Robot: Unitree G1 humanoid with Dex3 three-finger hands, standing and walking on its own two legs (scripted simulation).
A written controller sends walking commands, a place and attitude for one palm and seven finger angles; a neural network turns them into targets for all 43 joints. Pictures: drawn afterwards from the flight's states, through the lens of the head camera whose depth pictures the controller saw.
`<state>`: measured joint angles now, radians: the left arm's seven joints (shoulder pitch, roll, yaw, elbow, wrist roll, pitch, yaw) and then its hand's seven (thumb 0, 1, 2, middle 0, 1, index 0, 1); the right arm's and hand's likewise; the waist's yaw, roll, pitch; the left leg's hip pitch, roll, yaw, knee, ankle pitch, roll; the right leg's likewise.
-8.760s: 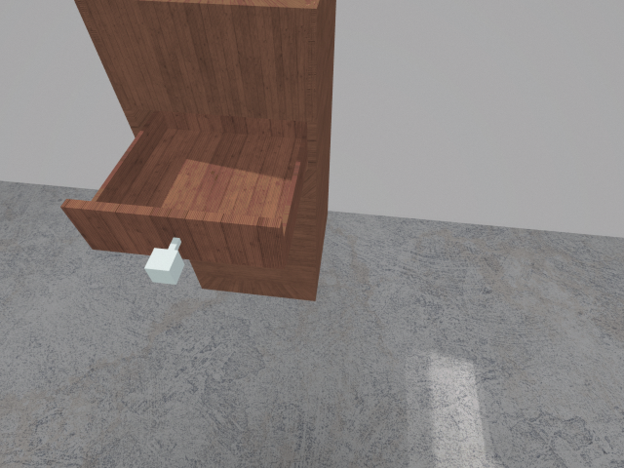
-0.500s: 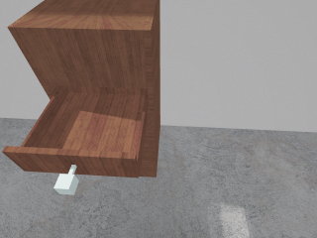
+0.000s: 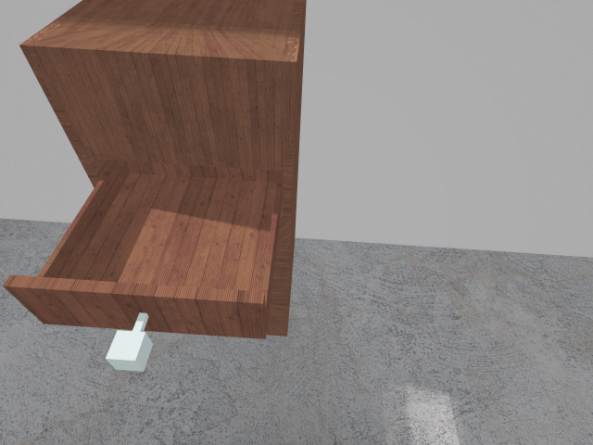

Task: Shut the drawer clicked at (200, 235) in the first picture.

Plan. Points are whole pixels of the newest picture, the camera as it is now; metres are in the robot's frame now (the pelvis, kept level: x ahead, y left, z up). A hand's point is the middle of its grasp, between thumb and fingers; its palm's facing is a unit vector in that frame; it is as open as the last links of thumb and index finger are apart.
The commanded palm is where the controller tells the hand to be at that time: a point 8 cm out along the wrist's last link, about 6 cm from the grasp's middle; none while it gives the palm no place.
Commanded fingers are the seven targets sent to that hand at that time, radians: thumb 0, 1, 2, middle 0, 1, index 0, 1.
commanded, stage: shuffle to correct the standing spot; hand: left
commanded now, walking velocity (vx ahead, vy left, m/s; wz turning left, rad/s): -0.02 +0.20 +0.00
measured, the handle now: (135, 338) +0.27 +0.27 -0.06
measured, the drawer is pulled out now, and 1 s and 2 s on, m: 0.30 0.30 0.30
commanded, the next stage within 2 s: come to a stop and stand still in 0.12 s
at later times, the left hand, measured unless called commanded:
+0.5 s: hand out of the picture -0.02 +0.26 -0.18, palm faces +0.00 -0.98 -0.18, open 7.3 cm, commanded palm none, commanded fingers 0.00 0.90 0.90 -0.20 -0.30 -0.20 -0.30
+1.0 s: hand out of the picture +0.06 +0.24 -0.18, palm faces -0.01 -0.98 -0.19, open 7.2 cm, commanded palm none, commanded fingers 0.00 0.90 0.90 -0.20 -0.30 -0.20 -0.30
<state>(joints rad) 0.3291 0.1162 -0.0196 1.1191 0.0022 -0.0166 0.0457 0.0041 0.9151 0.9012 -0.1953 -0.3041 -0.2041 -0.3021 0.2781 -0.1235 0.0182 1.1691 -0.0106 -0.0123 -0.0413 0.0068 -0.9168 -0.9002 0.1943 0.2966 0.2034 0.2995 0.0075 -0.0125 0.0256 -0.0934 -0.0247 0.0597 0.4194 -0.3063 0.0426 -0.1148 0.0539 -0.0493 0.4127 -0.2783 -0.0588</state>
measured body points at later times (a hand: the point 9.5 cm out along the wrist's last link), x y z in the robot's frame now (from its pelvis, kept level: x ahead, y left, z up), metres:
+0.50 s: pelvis -0.02 +0.07 +0.00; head -0.01 +0.10 +0.45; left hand -0.01 +0.31 -0.17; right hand -0.03 -0.16 -0.14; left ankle -0.04 +0.10 -0.74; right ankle -0.05 -0.08 -0.68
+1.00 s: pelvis +0.02 +0.07 +0.00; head +0.06 +0.07 +0.44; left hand +0.06 +0.29 -0.17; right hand -0.05 -0.12 -0.16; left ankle -0.04 +0.10 -0.74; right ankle +0.00 -0.06 -0.73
